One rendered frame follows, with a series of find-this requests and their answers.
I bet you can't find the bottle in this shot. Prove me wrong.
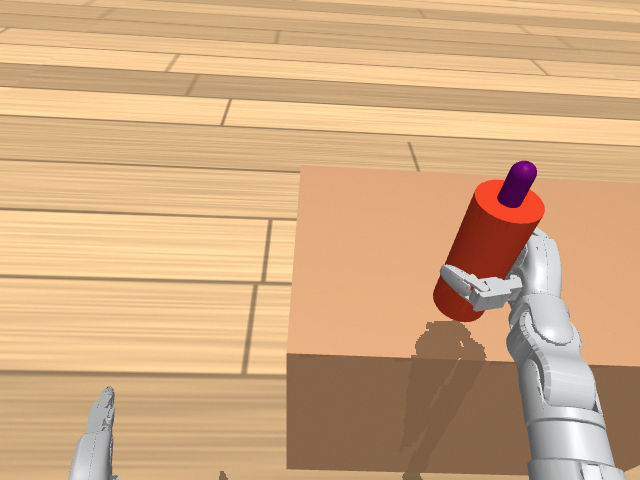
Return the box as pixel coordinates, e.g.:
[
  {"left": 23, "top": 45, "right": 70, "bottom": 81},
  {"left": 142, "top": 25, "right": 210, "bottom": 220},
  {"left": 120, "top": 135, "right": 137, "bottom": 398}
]
[{"left": 433, "top": 161, "right": 545, "bottom": 322}]

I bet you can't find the right robot hand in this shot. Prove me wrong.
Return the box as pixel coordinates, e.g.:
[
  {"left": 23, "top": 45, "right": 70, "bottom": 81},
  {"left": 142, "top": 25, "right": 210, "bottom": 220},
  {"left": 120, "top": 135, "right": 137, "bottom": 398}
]
[{"left": 440, "top": 227, "right": 562, "bottom": 312}]

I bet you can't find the left robot hand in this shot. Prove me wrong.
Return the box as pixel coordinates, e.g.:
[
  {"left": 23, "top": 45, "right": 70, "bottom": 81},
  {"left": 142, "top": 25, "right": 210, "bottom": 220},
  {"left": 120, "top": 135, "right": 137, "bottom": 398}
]
[{"left": 68, "top": 386, "right": 119, "bottom": 480}]

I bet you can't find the right robot arm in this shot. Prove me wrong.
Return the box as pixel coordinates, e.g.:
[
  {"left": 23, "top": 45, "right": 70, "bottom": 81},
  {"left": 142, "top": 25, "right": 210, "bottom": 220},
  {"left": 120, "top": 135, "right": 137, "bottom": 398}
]
[{"left": 506, "top": 293, "right": 626, "bottom": 480}]

